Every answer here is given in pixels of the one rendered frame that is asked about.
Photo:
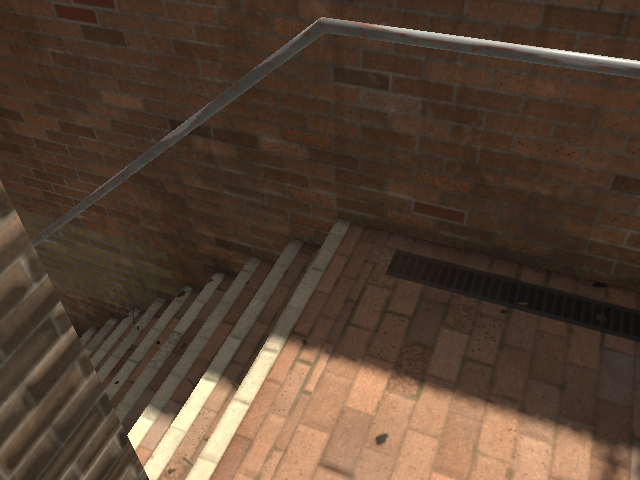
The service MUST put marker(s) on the stairs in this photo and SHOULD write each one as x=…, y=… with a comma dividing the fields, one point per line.
x=170, y=372

